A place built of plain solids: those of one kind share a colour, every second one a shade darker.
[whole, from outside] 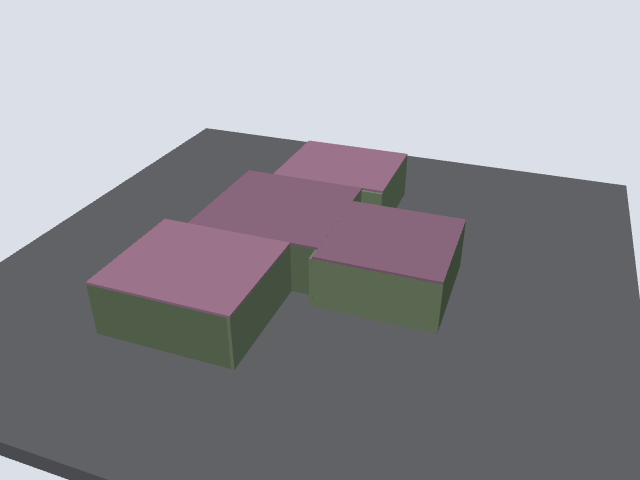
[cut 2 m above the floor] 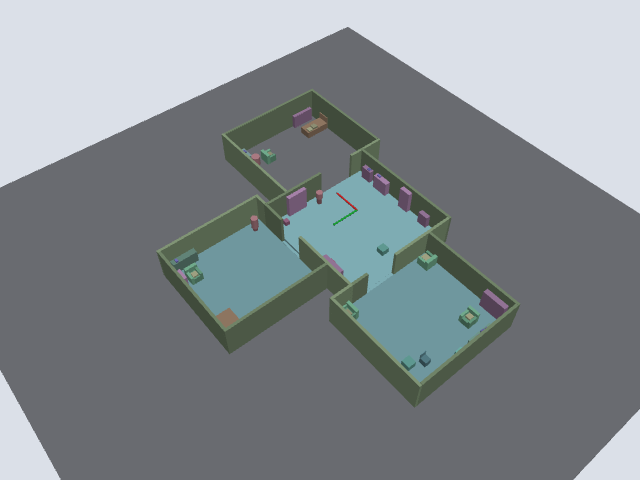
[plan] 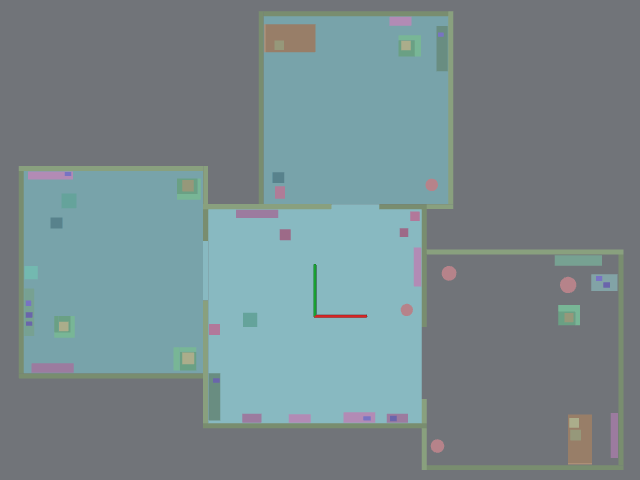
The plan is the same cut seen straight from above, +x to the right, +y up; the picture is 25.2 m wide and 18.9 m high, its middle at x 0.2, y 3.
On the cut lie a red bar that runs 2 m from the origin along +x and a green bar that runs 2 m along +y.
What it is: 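A storey of a house; a hub and three side rooms behind broad openings; the side rooms' floors lie 0.52 m, 0.204 m and not at all below the hub's; a bare drop, one riser, a flush line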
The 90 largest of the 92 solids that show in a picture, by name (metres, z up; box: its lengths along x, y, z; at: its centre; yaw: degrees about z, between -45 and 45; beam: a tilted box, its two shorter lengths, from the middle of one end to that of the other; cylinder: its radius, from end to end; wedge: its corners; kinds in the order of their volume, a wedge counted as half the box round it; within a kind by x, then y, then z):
{
 "floor_1": {"box": [7.06, 7.97, 0.57], "at": [-7.93, 1.73, 0.23]},
 "floor_2": {"box": [0.2, 2.34, 0.57], "at": [-4.3, 1.79, 0.23]},
 "floor_3": {"box": [8.41, 8.43, 0.57], "at": [0.0, 0.0, 0.23]},
 "floor_4": {"box": [1.88, 0.2, 0.36], "at": [1.59, 4.31, 0.13]},
 "floor_5": {"box": [7.27, 7.39, 0.36], "at": [1.62, 8.11, 0.13]},
 "wall_1": {"box": [0.2, 7.97, 3.4], "at": [-11.57, 1.73, 1.65]},
 "wall_2": {"box": [7.26, 0.2, 3.4], "at": [-8.04, -2.35, 1.65]},
 "wall_3": {"box": [7.26, 0.2, 3.4], "at": [-8.04, 5.82, 1.65]},
 "wall_4": {"box": [0.2, 4.84, 3.4], "at": [-4.3, -1.79, 1.65]},
 "wall_5": {"box": [0.2, 1.25, 3.4], "at": [-4.3, 3.59, 1.65]},
 "wall_6": {"box": [0.2, 1.5, 3.4], "at": [-4.3, 5.17, 1.65]},
 "wall_7": {"box": [0.2, 7.59, 3.4], "at": [-2.12, 8.21, 1.65]},
 "wall_8": {"box": [5.06, 0.2, 3.4], "at": [-1.88, 4.31, 1.65]},
 "wall_9": {"box": [8.81, 0.2, 3.4], "at": [0.0, -4.31, 1.65]},
 "wall_10": {"box": [7.27, 0.2, 3.4], "at": [1.62, 11.91, 1.65]},
 "wall_11": {"box": [1.87, 0.2, 3.4], "at": [3.47, 4.31, 1.65]},
 "wall_12": {"box": [0.2, 1.65, 3.4], "at": [4.3, -5.24, 1.65]},
 "wall_13": {"box": [0.2, 0.95, 3.4], "at": [4.3, -3.74, 1.65]},
 "wall_14": {"box": [0.2, 4.64, 3.4], "at": [4.3, 1.89, 1.65]},
 "wall_15": {"box": [1.05, 0.2, 3.4], "at": [4.93, 4.31, 1.65]},
 "wall_16": {"box": [0.2, 7.59, 3.4], "at": [5.35, 8.21, 1.65]},
 "wall_17": {"box": [7.75, 0.2, 3.4], "at": [8.28, -5.96, 1.65]},
 "wall_18": {"box": [7.75, 0.2, 3.4], "at": [8.28, 2.53, 1.65]},
 "wall_19": {"box": [0.2, 8.29, 3.4], "at": [12.05, -1.72, 1.65]},
 "roof_1": {"box": [7.26, 8.37, 0.16], "at": [-8.04, 1.73, 3.43]},
 "roof_2": {"box": [8.81, 8.83, 0.16], "at": [0.0, 0.0, 3.43]},
 "roof_3": {"box": [7.67, 7.59, 0.16], "at": [1.62, 8.21, 3.43]},
 "roof_4": {"box": [7.75, 8.69, 0.16], "at": [8.28, -1.72, 3.43]},
 "case_1": {"box": [1.77, 0.32, 1.0], "at": [-10.41, 5.54, 1.02]},
 "case_2": {"box": [1.66, 0.38, 1.4], "at": [-10.32, -2.04, 1.21]},
 "case_3": {"box": [0.76, 0.35, 0.94], "at": [-2.48, -4.02, 0.99]},
 "case_4": {"box": [1.67, 0.33, 1.86], "at": [-2.28, 4.03, 1.45]},
 "case_5": {"box": [0.87, 0.33, 1.74], "at": [-0.6, -4.03, 1.38]},
 "case_6": {"box": [1.25, 0.41, 1.12], "at": [1.75, -3.99, 1.08]},
 "case_7": {"box": [0.83, 0.35, 1.01], "at": [3.25, -4.02, 1.02]},
 "case_8": {"box": [0.86, 0.36, 1.53], "at": [3.37, 11.61, 1.08]},
 "case_9": {"box": [0.3, 1.54, 1.75], "at": [4.04, 1.94, 1.39]},
 "case_10": {"box": [0.28, 1.77, 1.16], "at": [11.79, -4.7, 0.53]},
 "sideboard_1": {"box": [0.4, 1.88, 0.89], "at": [-11.24, 0.16, 0.96]},
 "sideboard_2": {"box": [0.46, 1.87, 0.84], "at": [-3.95, -3.18, 0.94]},
 "sideboard_3": {"box": [0.45, 1.78, 0.88], "at": [5.01, 10.54, 0.75]},
 "sideboard_4": {"box": [1.86, 0.43, 0.84], "at": [10.38, 2.19, 0.37]},
 "bed_1": {"box": [0.06, 1.1, 1.09], "at": [-1.97, 10.94, 0.86]},
 "bed_2": {"box": [1.96, 1.1, 0.59], "at": [-0.96, 10.94, 0.61]},
 "bed_3": {"box": [0.94, 0.06, 1.09], "at": [10.44, -5.81, 0.5]},
 "bed_4": {"box": [0.94, 1.91, 0.59], "at": [10.44, -4.83, 0.25]},
 "armchair_1": {"box": [0.17, 0.65, 0.63], "at": [-10.19, -0.32, 0.83]},
 "armchair_2": {"box": [0.82, 0.2, 0.86], "at": [-9.86, -0.74, 0.95]},
 "armchair_3": {"box": [0.48, 0.65, 0.46], "at": [-9.86, -0.32, 0.75]},
 "armchair_4": {"box": [0.17, 0.65, 0.63], "at": [-9.54, -0.32, 0.83]},
 "armchair_5": {"box": [0.25, 0.92, 0.8], "at": [-5.44, -1.68, 0.92]},
 "armchair_6": {"box": [0.12, 0.6, 0.68], "at": [-5.37, 5.12, 0.86]},
 "armchair_7": {"box": [0.65, 0.18, 0.61], "at": [-4.99, -2.05, 0.82]},
 "armchair_8": {"box": [0.65, 0.55, 0.45], "at": [-4.99, -1.68, 0.74]},
 "armchair_9": {"box": [0.65, 0.18, 0.61], "at": [-4.99, -1.31, 0.82]},
 "armchair_10": {"box": [0.93, 0.23, 0.84], "at": [-4.96, 4.7, 0.94]},
 "armchair_11": {"box": [0.69, 0.6, 0.45], "at": [-4.96, 5.12, 0.74]},
 "armchair_12": {"box": [0.12, 0.6, 0.68], "at": [-4.56, 5.12, 0.86]},
 "armchair_13": {"box": [0.65, 0.19, 0.64], "at": [3.61, 10.32, 0.63]},
 "armchair_14": {"box": [0.65, 0.46, 0.47], "at": [3.61, 10.64, 0.55]},
 "armchair_15": {"box": [0.65, 0.19, 0.64], "at": [3.61, 10.97, 0.63]},
 "armchair_16": {"box": [0.24, 0.84, 0.86], "at": [4.05, 10.64, 0.74]},
 "armchair_17": {"box": [0.19, 0.55, 0.63], "at": [9.68, -0.09, 0.26]},
 "armchair_18": {"box": [0.47, 0.55, 0.47], "at": [10.01, -0.09, 0.18]},
 "armchair_19": {"box": [0.86, 0.25, 0.89], "at": [10.01, 0.31, 0.39]},
 "armchair_20": {"box": [0.19, 0.55, 0.63], "at": [10.34, -0.09, 0.26]},
 "bush_1": {"cylinder": 0.24, "from": [3.62, 0.25, 1.05], "to": [3.62, 0.25, 1.56]},
 "bush_2": {"cylinder": 0.25, "from": [4.6, 5.17, 0.61], "to": [4.6, 5.17, 1.49]},
 "bush_3": {"cylinder": 0.27, "from": [4.83, -5.11, 0.32], "to": [4.83, -5.11, 0.89]},
 "bush_4": {"cylinder": 0.29, "from": [5.28, 1.69, 0.54], "to": [5.28, 1.69, 1.08]},
 "bush_5": {"cylinder": 0.32, "from": [9.97, 1.23, 0.3], "to": [9.97, 1.23, 1.04]},
 "pouf_1": {"box": [0.52, 0.52, 0.38], "at": [-11.17, 1.72, 0.71]},
 "pouf_2": {"box": [0.59, 0.59, 0.45], "at": [-9.69, 4.54, 0.74]},
 "pouf_3": {"box": [0.56, 0.56, 0.43], "at": [-2.55, -0.14, 0.73]},
 "lowtable_1": {"box": [1.04, 0.66, 0.43], "at": [11.39, 1.32, 0.16]},
 "basket_1": {"box": [0.43, 0.43, 0.38], "at": [-3.95, -0.52, 0.7]},
 "basket_2": {"box": [0.43, 0.43, 0.28], "at": [-1.17, 3.21, 0.66]},
 "basket_3": {"box": [0.34, 0.34, 0.35], "at": [3.51, 3.29, 0.69]},
 "basket_4": {"box": [0.37, 0.37, 0.39], "at": [3.94, 3.94, 0.71]},
 "chair_1": {"box": [0.45, 0.44, 0.46], "at": [-10.19, 3.67, 0.74]},
 "chair_2": {"box": [0.44, 0.42, 0.47], "at": [-1.43, 5.45, 0.55]},
 "cushion_1": {"box": [0.38, 0.38, 0.14], "at": [-9.89, -0.4, 1.05]},
 "cushion_2": {"box": [0.46, 0.46, 0.14], "at": [-5.0, 5.14, 1.03]},
 "cushion_3": {"box": [0.47, 0.47, 0.12], "at": [-4.99, -1.66, 1.03]},
 "cushion_4": {"box": [0.38, 0.38, 0.1], "at": [-1.41, 10.67, 0.95]},
 "cushion_5": {"box": [0.38, 0.38, 0.12], "at": [3.59, 10.65, 0.84]},
 "cushion_6": {"box": [0.36, 0.36, 0.15], "at": [10.0, -0.06, 0.49]},
 "cushion_7": {"box": [0.39, 0.39, 0.12], "at": [10.21, -4.2, 0.6]},
 "cushion_8": {"box": [0.43, 0.43, 0.14], "at": [10.27, -4.68, 0.61]},
 "toybox_1": {"box": [0.4, 0.5, 0.28], "at": [-1.38, 4.87, 0.45]}
}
